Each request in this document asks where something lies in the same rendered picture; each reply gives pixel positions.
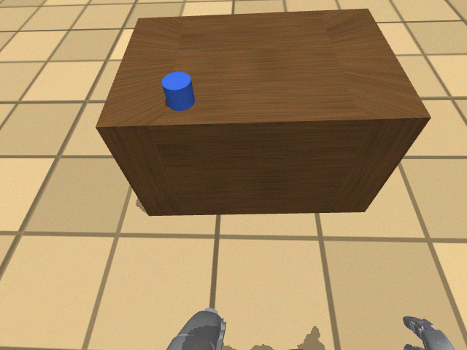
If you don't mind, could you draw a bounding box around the right robot hand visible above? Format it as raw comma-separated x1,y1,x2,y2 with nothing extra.
403,316,455,350

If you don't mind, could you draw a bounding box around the can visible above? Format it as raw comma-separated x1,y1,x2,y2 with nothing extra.
162,71,195,111

